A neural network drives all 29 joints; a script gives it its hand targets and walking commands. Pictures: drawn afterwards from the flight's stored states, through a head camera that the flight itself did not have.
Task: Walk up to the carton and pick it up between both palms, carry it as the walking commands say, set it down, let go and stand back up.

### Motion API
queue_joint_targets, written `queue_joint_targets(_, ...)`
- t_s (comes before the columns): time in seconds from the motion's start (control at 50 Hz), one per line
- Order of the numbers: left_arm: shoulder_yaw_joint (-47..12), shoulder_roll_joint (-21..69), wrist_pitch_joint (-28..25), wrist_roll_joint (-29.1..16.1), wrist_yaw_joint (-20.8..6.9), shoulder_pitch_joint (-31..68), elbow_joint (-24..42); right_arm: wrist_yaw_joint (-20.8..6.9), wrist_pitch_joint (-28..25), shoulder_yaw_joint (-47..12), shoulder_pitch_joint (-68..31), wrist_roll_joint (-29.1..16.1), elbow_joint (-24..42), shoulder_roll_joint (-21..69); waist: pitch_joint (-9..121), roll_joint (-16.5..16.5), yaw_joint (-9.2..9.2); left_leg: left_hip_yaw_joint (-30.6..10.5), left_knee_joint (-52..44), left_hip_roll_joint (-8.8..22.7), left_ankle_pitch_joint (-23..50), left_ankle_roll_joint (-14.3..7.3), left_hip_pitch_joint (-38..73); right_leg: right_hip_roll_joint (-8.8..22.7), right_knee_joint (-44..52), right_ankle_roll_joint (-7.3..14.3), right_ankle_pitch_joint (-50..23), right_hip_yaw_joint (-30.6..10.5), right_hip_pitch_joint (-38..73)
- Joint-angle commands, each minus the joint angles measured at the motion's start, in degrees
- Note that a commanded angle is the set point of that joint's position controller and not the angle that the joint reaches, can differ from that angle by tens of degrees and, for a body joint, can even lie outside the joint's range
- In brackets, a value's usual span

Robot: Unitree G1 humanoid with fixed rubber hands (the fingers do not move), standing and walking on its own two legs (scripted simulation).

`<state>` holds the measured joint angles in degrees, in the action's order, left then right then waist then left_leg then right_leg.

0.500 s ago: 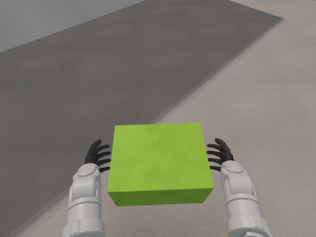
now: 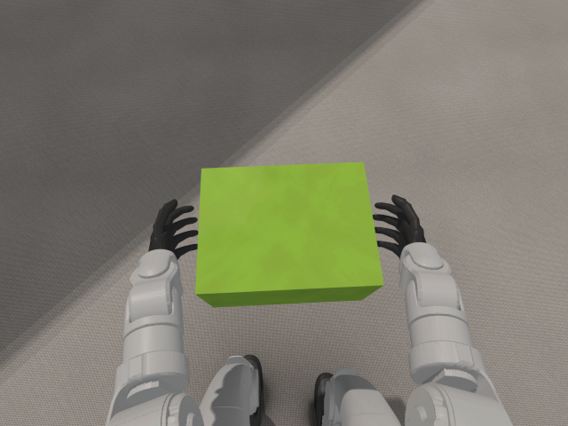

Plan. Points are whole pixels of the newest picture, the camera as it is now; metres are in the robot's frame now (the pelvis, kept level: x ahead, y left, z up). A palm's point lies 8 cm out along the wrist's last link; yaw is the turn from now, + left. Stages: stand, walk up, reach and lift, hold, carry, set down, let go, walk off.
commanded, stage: set down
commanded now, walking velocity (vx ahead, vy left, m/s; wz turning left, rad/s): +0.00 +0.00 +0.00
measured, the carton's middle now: (285, 237) +0.39 +0.03 -0.14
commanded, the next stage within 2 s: none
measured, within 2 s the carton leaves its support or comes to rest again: neither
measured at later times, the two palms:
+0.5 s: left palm (180, 248) +0.37 +0.21 -0.13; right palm (385, 241) +0.39 -0.15 -0.13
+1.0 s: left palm (189, 254) +0.38 +0.22 -0.22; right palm (368, 241) +0.42 -0.14 -0.21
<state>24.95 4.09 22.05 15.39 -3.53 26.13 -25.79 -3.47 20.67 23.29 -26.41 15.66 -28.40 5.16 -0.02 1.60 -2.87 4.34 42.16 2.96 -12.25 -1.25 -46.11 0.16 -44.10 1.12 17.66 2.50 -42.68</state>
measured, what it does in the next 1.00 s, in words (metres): lowers itself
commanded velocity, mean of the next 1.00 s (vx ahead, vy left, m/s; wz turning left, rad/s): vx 0.00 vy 0.00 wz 0.00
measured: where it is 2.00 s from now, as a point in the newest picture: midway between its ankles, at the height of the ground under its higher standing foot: (288, 416)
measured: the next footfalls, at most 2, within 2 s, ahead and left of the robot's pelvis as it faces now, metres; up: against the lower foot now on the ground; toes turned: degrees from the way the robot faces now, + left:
none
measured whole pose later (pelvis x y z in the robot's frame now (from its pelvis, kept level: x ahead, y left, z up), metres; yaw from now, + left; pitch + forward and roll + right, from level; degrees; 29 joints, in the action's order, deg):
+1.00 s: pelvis -0.05 +0.00 -0.15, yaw +0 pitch +43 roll -1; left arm 27.8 -1.2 23.2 11.6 2.3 47.0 -32.6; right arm 0.6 21.4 25.6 -50.0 11.1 -37.2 -0.7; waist 14.4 2.1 -1.8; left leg 2.5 78.1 3.0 -18.7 -2.0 -102.8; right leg -0.3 -81.7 0.6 25.9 1.3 -99.0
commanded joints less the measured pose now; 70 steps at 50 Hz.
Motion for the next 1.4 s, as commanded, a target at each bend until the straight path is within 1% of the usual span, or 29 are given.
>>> queue_joint_targets(0.0, -33.50, 49.42, -2.02, -10.48, -16.75, 31.47, -0.45, -16.78, -3.21, -32.69, -33.97, -10.23, 1.32, 49.32, 39.96, -1.98, -0.49, -8.21, 2.29, -7.00, 12.92, -0.53, 26.02, -6.21, 2.77, 1.95, -8.23, -6.89, 0.41)
queue_joint_targets(0.12, -32.70, 50.42, -1.13, -10.49, -17.58, 34.91, -1.38, -17.83, -2.39, -31.76, -37.82, -10.27, 0.48, 50.22, 42.95, -1.50, -0.30, -8.12, 5.95, -7.28, 9.41, -0.62, 20.99, -6.26, -0.51, 1.82, -4.44, -6.41, -6.47)
queue_joint_targets(0.2, -31.46, 50.32, -0.66, -10.17, -18.02, 36.30, -2.68, -18.26, -1.91, -30.44, -39.10, -9.90, -0.68, 50.41, 44.37, -1.10, -0.10, -7.82, 8.60, -7.60, 8.66, -0.63, 16.55, -6.23, -3.13, 1.67, -3.71, -6.13, -10.58)
queue_joint_targets(0.3, -30.98, 50.16, -0.52, -10.31, -18.23, 37.48, -3.56, -18.45, -1.75, -30.34, -40.17, -10.28, -1.06, 50.24, 48.08, -1.00, -0.32, -7.12, 12.25, -8.21, 10.71, -0.42, 11.17, -6.49, -6.97, 1.44, -5.43, -5.78, -14.63)
queue_joint_targets(0.5, -33.00, 50.57, -1.05, -12.29, -17.48, 40.75, -2.73, -18.14, -2.39, -32.78, -43.88, -12.68, -0.38, 49.57, 59.48, -0.95, -0.55, -6.46, 20.08, -9.01, 15.87, 0.34, 2.40, -7.87, -15.16, 0.99, -8.87, -4.77, -23.79)
queue_joint_targets(0.64, -33.60, 49.22, -1.64, -13.54, -16.75, 44.31, -3.24, -17.21, -2.78, -33.64, -47.05, -14.16, -2.20, 49.60, 66.51, -0.89, -0.60, -5.59, 25.01, -9.27, 16.71, 0.69, -4.64, -8.62, -20.40, 0.53, -9.70, -4.05, -29.22)
queue_joint_targets(0.7, -33.54, 48.34, -1.66, -14.09, -16.36, 46.46, -3.28, -16.87, -2.79, -33.72, -49.44, -15.04, -2.47, 49.36, 68.23, -0.97, -1.00, -5.20, 26.48, -9.22, 15.09, 0.83, -6.54, -8.73, -22.18, 0.41, -8.31, -3.61, -30.88)
queue_joint_targets(0.76, -32.91, 47.53, -1.43, -14.49, -15.99, 49.18, -3.48, -16.64, -2.65, -32.76, -52.39, -15.65, -3.19, 48.73, 68.53, -1.08, -1.11, -4.99, 27.79, -9.09, 11.97, 0.92, -8.34, -8.74, -23.75, 0.39, -5.67, -3.13, -33.28)
queue_joint_targets(0.92, -28.90, 45.73, -0.22, -14.08, -15.41, 56.59, -6.26, -16.44, -1.52, -27.16, -59.32, -14.51, -7.28, 46.80, 65.41, -1.19, -0.66, -4.75, 30.97, -8.76, 2.01, 0.99, -14.03, -8.39, -27.73, 0.51, 2.30, -2.07, -40.88)
queue_joint_targets(0.94, -28.51, 45.66, -0.01, -13.97, -15.27, 57.05, -6.66, -16.51, -1.34, -26.64, -60.03, -14.52, -7.31, 46.44, 64.89, -1.24, -0.54, -4.88, 31.46, -8.63, 2.12, 0.98, -13.42, -8.41, -28.12, 0.46, 2.74, -1.82, -42.58)
queue_joint_targets(1.0, -28.29, 45.20, 0.43, -14.31, -14.92, 60.39, -7.19, -16.60, -0.69, -25.47, -62.66, -14.52, -7.80, 45.93, 64.88, -1.57, 0.10, -4.75, 32.64, -8.61, -1.84, 0.95, -14.23, -8.07, -29.36, 0.30, 5.90, -1.27, -44.40)
queue_joint_targets(1.04, -28.09, 44.90, 0.71, -14.36, -14.77, 62.04, -7.15, -16.56, -0.15, -25.33, -63.31, -14.59, -8.58, 46.30, 64.99, -1.45, -0.08, -4.52, 33.96, -8.80, -2.75, 1.05, -16.05, -8.07, -30.51, 0.32, 6.72, -1.47, -44.85)
queue_joint_targets(1.12, -28.07, 45.13, 0.80, -14.82, -14.79, 63.02, -7.37, -16.01, 0.15, -26.54, -64.61, -15.46, -8.26, 47.18, 67.93, -1.67, -1.39, -3.56, 36.91, -9.20, -0.54, 1.07, -20.13, -8.19, -33.74, -0.14, 4.85, -1.55, -44.50)
queue_joint_targets(1.18, -28.52, 45.84, 0.56, -15.26, -14.55, 62.33, -7.41, -15.57, -0.07, -27.07, -64.36, -15.80, -8.06, 47.03, 70.47, -1.58, -1.37, -3.10, 39.21, -9.39, 3.16, 1.30, -21.54, -8.62, -35.87, -0.37, 2.06, -1.27, -46.16)
queue_joint_targets(1.28, -30.08, 45.36, -0.65, -16.39, -13.65, 62.59, -5.30, -14.82, -1.25, -28.79, -64.30, -16.86, -7.60, 46.77, 75.41, -0.94, -1.66, -2.86, 42.85, -9.30, 9.46, 1.69, -23.59, -9.03, -39.35, -0.53, -2.32, -0.98, -48.56)
queue_joint_targets(1.32, -31.07, 44.43, -1.25, -17.28, -13.25, 63.55, -4.44, -14.31, -1.58, -29.95, -64.77, -17.50, -6.87, 46.62, 76.84, -0.52, -1.80, -2.60, 44.05, -9.23, 10.18, 1.68, -24.72, -9.01, -40.38, -0.66, -3.19, -1.06, -48.42)
queue_joint_targets(1.38, -32.14, 42.86, -1.91, -18.49, -12.68, 65.61, -3.27, -13.47, -1.86, -31.03, -65.94, -18.40, -6.33, 46.03, 77.88, -0.14, -1.79, -2.25, 45.57, -9.05, 9.34, 1.68, -26.19, -8.97, -41.64, -0.76, -2.76, -1.07, -48.74)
